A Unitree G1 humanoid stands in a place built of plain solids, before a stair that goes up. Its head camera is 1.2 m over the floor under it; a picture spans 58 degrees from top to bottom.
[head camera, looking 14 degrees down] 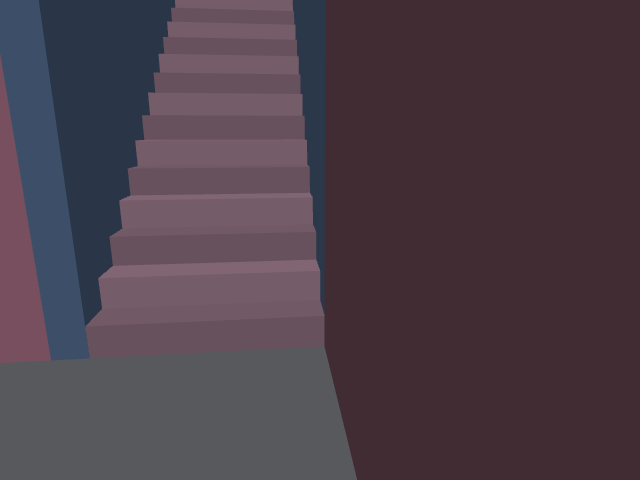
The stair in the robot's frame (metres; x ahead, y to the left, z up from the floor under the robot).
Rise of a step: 0.19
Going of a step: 0.24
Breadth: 1.29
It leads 6 degrees to the left of straight ahead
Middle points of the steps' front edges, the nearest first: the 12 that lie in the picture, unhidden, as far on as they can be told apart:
2.21 0.62 0.19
2.44 0.64 0.38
2.68 0.67 0.57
2.92 0.69 0.76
3.16 0.72 0.95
3.40 0.74 1.14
3.64 0.77 1.33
3.88 0.80 1.52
4.12 0.82 1.71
4.35 0.85 1.90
4.59 0.87 2.09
4.83 0.90 2.28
